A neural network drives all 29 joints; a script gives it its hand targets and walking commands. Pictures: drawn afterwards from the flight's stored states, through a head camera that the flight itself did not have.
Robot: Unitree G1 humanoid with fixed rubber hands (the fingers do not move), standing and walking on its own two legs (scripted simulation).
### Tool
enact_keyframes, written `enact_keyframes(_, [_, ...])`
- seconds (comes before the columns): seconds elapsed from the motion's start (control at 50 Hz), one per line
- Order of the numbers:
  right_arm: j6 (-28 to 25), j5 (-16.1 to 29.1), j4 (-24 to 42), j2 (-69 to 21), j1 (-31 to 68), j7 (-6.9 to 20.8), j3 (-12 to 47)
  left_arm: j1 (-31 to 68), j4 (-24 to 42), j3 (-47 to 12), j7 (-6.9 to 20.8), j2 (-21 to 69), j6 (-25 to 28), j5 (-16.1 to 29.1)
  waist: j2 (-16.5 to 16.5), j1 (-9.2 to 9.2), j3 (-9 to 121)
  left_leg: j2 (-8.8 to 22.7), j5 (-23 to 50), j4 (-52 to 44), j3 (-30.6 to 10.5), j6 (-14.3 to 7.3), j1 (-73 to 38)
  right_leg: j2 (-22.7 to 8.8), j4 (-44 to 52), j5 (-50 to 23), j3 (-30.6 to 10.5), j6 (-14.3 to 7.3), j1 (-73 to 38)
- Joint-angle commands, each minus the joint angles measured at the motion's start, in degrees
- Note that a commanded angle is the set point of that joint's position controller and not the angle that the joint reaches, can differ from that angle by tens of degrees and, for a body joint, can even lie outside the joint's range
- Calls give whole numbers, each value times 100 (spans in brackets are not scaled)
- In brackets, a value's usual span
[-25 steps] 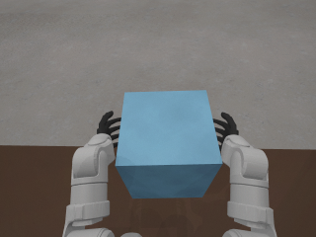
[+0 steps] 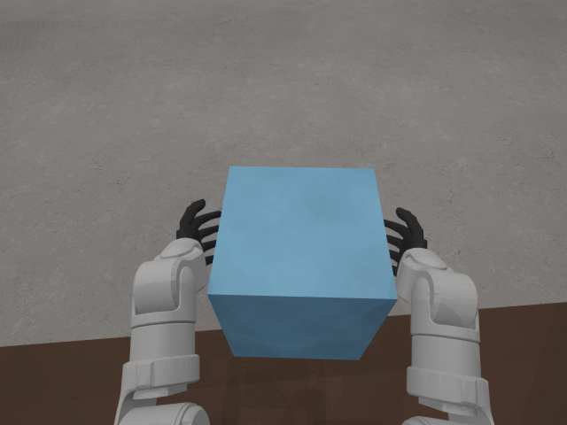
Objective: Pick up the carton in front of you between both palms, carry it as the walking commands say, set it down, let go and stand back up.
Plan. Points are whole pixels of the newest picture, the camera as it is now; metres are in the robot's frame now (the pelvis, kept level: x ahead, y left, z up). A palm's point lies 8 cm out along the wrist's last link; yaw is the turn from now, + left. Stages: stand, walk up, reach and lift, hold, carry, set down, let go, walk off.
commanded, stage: carry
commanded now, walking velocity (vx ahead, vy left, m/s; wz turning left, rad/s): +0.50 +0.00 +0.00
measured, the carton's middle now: (298, 269) +0.35 -0.02 +0.01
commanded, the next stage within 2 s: none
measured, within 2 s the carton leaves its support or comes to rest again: neither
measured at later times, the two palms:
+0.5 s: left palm (229, 131) +0.62 +0.11 +0.07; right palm (380, 126) +0.64 -0.19 +0.06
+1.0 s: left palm (237, 69) +0.96 +0.12 +0.02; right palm (349, 70) +0.94 -0.18 +0.03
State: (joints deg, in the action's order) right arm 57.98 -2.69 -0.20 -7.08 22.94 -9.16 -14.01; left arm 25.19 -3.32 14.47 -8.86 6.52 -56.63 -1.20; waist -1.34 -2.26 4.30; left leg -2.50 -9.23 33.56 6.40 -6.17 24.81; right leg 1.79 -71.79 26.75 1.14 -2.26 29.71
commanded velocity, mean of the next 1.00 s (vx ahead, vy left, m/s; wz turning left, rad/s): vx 0.50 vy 0.00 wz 0.00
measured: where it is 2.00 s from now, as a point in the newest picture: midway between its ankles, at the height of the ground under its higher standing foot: (284, 193)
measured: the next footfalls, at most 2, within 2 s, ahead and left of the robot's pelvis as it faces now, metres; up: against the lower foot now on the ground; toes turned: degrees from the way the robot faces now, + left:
right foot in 0.30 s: +0.34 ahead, -0.12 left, -0.02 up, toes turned -6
left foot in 0.78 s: +0.66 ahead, +0.03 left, -0.05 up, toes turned +5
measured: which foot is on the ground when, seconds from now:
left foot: down 0.00-0.30, up 0.32-0.76, down 0.78-1.00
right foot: up 0.00-0.28, down 0.30-0.80, up 0.82-1.00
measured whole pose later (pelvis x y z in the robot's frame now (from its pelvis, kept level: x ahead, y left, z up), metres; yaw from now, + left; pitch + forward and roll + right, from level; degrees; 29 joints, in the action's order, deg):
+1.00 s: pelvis +0.62 -0.01 -0.04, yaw +0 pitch +7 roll -2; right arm 55.8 -0.2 3.6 -6.9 20.7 -9.2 -13.9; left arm 23.1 1.7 14.2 -8.7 8.6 -55.4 -2.4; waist -1.6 -2.9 1.3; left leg -2.4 -13.2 27.3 6.1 -7.5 20.5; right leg -1.4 -66.0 21.6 2.0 -1.2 36.8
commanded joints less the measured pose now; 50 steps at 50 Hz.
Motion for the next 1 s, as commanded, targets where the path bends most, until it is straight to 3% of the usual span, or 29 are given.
enact_keyframes(0.0, [-455,1760,901,-4816,4161,325,4165,3258,830,-3440,61,4603,277,675,-542,13,2067,1771,1457,-1160,-2149,-884,-2272,-560,1556,-612,-67,-12,1017])
enact_keyframes(0.06, [-584,1917,1482,-4510,4300,281,4187,2909,1024,-3550,35,4536,361,702,-871,-189,2149,1339,2877,-751,-1469,-619,-2808,-376,2629,-1771,246,63,903])
enact_keyframes(0.08, [-478,1800,1089,-4326,3662,236,4080,2914,1144,-3362,0,4218,349,696,-605,-93,2025,1390,3154,-733,-1346,-572,-2649,-307,2874,-1912,350,79,633])
enact_keyframes(0.12, [-372,1478,873,-4055,3185,122,3929,2517,808,-3283,-46,3715,206,428,-266,-223,1876,1194,2978,-628,-940,-442,-2340,-143,3562,-2629,626,-1,191])
enact_keyframes(0.2, [-211,1327,950,-3785,3150,36,3712,2595,937,-3467,4,3794,-16,728,-470,-1,1952,833,3079,439,-321,-110,-2379,147,4917,-3362,1130,-221,-1185])
enact_keyframes(0.22, [-163,1296,708,-3758,3030,1,3563,2518,827,-3462,-26,3743,-65,744,-513,192,1780,798,2860,1098,-303,163,-1693,-117,4782,-3726,880,-362,-1952])
enact_keyframes(0.24, [-36,1081,456,-3556,2770,-40,3386,2342,640,-3268,-33,3444,-119,671,234,591,2347,540,1510,2313,-227,457,-648,-1058,4326,-5101,-312,-639,-3457])
enact_keyframes(0.26, [-2,917,479,-3520,2843,-103,3346,2339,311,-3065,-76,3393,-173,597,1766,718,2813,-89,-2087,3813,-342,662,1153,-2440,4005,-6662,-2365,-1335,-4848])
enact_keyframes(0.28, [10,1047,435,-3645,3077,-115,3265,2353,577,-3176,-120,3450,-154,685,1697,620,3152,-148,-2625,4496,-561,584,2087,-2634,4049,-5713,-3112,-1680,-5351])
enact_keyframes(0.3, [22,990,450,-3739,3043,-138,3317,2597,511,-3150,-115,3721,-169,689,1305,687,2715,18,-2312,4550,-669,481,2335,-2275,4441,-4312,-2814,-1423,-4822])
enact_keyframes(0.34, [-70,1027,604,-4157,3421,-31,3283,3205,717,-3512,58,4392,-23,1082,612,986,2003,258,-2141,4149,-603,457,2843,-2121,4620,-3818,-2612,-1440,-4135])
enact_keyframes(0.36, [-112,955,455,-4303,3504,-18,3209,3383,1075,-3687,160,4447,31,1237,320,676,2160,450,-1714,3675,-695,495,2155,-1989,4685,-3296,-2068,-1207,-3651])
enact_keyframes(0.4, [-274,818,530,-4391,3544,-36,3112,4128,1278,-4046,268,4658,157,1630,387,566,2157,435,-1576,2854,-572,416,1728,-1837,4909,-2701,-1494,-1003,-3099])
enact_keyframes(0.44, [-382,881,830,-4383,3873,-59,3431,3670,1064,-3859,326,4624,226,1489,1182,574,1801,504,-687,2372,-405,461,1677,-1576,5214,-2822,-1029,-944,-2754])
enact_keyframes(0.48, [-294,685,423,-4137,3237,-116,3335,3071,632,-3687,291,4417,160,1411,1168,608,1736,547,168,1732,-355,450,1573,-1484,5248,-3930,-681,-839,-2752])
enact_keyframes(0.52, [-324,679,997,-4073,3575,-102,3489,3182,757,-3808,327,4459,188,1412,1055,642,1742,420,597,1276,-291,424,1551,-1252,4912,-4736,-509,-755,-3077])
enact_keyframes(0.54, [-300,785,908,-4141,3436,-91,3381,3451,1129,-3968,323,4475,195,1655,721,743,1793,346,902,1094,-138,379,1412,-1314,4988,-4838,-551,-734,-3158])
enact_keyframes(0.66, [-2,716,482,-3735,2893,-18,3257,2826,746,-3696,162,3961,-55,1143,730,910,1363,84,1219,-491,258,222,1149,-1018,4428,-5206,-169,-623,-3947])
enact_keyframes(0.68, [-34,760,606,-3640,2784,-4,3113,3037,901,-3817,137,4145,-57,1325,457,785,1457,-90,1240,-951,270,97,768,-1096,3988,-6009,-206,-521,-3968])
enact_keyframes(0.7, [-12,658,493,-3801,2823,-4,3161,3218,1063,-3884,149,4075,-37,1303,707,389,1937,-77,1386,-1345,277,-17,-367,-753,3132,-6285,113,-307,-3792])
enact_keyframes(0.72, [-29,634,620,-3781,2850,28,3152,3032,1069,-3813,158,4200,-24,1173,424,198,2307,155,2079,-1093,285,-120,-2019,-753,2193,-5431,360,-102,-2610])
enact_keyframes(0.74, [-43,767,659,-3675,2902,44,3017,3016,798,-3763,129,4431,-109,1207,-481,29,2707,1626,4253,-200,-1215,-320,-3747,-463,1072,-1916,290,94,-758])
enact_keyframes(0.76, [-11,516,334,-3497,2700,-12,3062,2863,502,-3573,112,4152,-162,958,-1416,-28,3007,2530,5462,123,-2997,-956,-4835,115,-378,838,182,241,713])
enact_keyframes(0.78, [-70,688,330,-3581,2596,-24,3010,2813,599,-3738,83,4227,-161,992,-1599,-221,3278,2414,2704,-515,-3586,-1038,-4724,129,-694,817,-92,114,1134])
enact_keyframes(0.8, [-116,862,592,-3995,2811,41,3236,2997,940,-3786,81,4523,-48,1166,-1125,-85,3132,2213,1715,-752,-3432,-1029,-4666,-8,-801,332,-62,-5,1654])
enact_keyframes(0.86, [-340,1552,1205,-4734,3763,284,3952,3021,640,-3585,108,4903,85,906,111,-57,2414,1934,1576,-1247,-2619,-569,-3026,-368,-1,-431,-99,66,1295])
enact_keyframes(0.94, [-459,1617,1046,-4520,3701,385,4134,2684,665,-3568,61,4492,264,437,-408,-47,2177,1630,2013,-1253,-1880,-639,-3044,-436,852,-709,116,133,1402])
enact_keyframes(0.96, [-505,1621,1040,-4524,3417,443,4039,2876,957,-3552,21,4433,309,440,-533,-20,2339,1640,2210,-1273,-1832,-425,-3240,-511,1092,-1158,48,145,1337])
enact_keyframes(0.98, [-534,1680,1227,-4479,3747,411,4140,2842,997,-3592,20,4573,358,503,-392,76,2134,1694,2109,-1469,-1756,-622,-2913,-573,1263,-1299,135,210,1404])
